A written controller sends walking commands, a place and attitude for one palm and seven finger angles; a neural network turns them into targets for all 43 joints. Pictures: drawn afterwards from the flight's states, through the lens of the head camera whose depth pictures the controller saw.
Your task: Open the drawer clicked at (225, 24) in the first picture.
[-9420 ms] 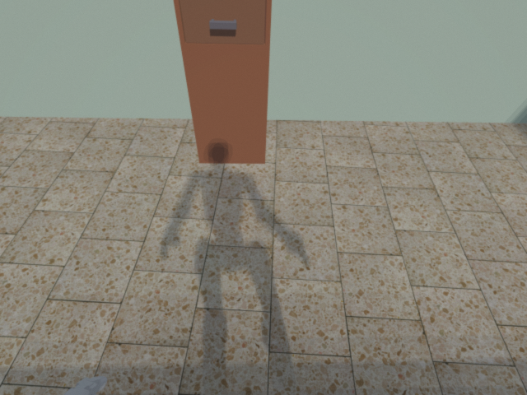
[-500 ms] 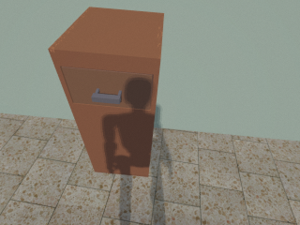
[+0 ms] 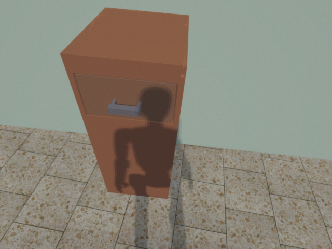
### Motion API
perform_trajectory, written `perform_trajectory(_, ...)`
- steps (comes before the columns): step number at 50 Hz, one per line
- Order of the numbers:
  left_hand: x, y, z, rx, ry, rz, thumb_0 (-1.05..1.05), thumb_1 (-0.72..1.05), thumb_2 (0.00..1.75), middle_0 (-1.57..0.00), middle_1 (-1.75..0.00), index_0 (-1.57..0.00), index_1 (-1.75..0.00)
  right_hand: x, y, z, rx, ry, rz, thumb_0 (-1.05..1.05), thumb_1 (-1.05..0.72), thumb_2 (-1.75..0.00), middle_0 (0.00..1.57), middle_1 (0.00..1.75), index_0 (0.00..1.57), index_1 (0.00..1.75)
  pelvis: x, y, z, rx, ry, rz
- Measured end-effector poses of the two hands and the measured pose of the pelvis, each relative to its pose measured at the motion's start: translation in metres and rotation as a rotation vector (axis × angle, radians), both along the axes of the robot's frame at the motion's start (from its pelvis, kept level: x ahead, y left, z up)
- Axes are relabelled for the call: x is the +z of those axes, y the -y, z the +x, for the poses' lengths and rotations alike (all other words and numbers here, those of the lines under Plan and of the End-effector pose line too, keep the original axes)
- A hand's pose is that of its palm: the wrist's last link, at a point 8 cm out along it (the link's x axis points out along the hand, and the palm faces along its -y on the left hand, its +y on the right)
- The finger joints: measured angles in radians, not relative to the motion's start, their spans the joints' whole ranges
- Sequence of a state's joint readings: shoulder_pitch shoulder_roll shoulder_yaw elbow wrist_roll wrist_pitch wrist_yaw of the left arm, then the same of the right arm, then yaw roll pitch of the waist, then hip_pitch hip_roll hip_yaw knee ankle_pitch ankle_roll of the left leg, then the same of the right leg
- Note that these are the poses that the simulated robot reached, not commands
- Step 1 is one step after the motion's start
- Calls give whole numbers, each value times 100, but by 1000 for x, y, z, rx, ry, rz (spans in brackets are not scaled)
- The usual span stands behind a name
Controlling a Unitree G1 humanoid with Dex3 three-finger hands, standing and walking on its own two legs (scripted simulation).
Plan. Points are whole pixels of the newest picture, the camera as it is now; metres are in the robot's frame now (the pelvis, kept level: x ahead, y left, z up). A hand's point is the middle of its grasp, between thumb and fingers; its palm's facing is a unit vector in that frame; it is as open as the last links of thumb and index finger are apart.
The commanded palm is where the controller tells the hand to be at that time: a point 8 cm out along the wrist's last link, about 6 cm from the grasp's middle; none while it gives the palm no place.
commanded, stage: look again from close up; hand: left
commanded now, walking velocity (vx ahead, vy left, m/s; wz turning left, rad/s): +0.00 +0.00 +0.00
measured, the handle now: (125, 106) +0.56 +0.17 +0.01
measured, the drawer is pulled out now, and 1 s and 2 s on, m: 0.00 0.00 0.00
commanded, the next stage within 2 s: come to a stop and stand still in 0.12 s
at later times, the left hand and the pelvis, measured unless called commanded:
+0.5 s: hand out of the picture -0.08 +0.17 -0.17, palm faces +0.05 -0.99 -0.15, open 7.4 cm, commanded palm none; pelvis -0.02 +0.01 +0.01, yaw +0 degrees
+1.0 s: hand out of the picture -0.03 +0.20 -0.18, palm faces +0.06 -0.97 -0.22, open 7.4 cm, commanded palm none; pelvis -0.04 +0.01 -0.01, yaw +1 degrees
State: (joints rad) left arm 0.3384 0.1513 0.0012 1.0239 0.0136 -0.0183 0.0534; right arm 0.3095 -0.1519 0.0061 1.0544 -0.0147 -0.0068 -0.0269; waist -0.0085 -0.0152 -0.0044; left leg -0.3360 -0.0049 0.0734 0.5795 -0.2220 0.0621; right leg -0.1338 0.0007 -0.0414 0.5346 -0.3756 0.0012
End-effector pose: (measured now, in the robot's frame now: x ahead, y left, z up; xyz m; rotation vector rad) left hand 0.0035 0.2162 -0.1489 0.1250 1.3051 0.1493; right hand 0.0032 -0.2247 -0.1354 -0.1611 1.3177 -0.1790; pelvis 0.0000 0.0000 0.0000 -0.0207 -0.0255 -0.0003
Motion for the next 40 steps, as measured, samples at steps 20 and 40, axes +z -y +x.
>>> perform_trajectory(20, 1, -9, -60, 17, -104, -30, 1, 91, 90, -20, -30, -20, -29, 13, -5, 1, 20, 29, -21, 0, -91, -90, 20, 30, 20, 30, 7, -11, -19, 4, -7, 0)
perform_trajectory(40, 8, 2, -104, 37, -154, -16, 1, 91, 90, -20, -30, -20, -29, -1, 1, -35, 18, -8, 2, 1, -91, -90, 20, 30, 20, 30, 2, -5, -42, 32, -5, -15)
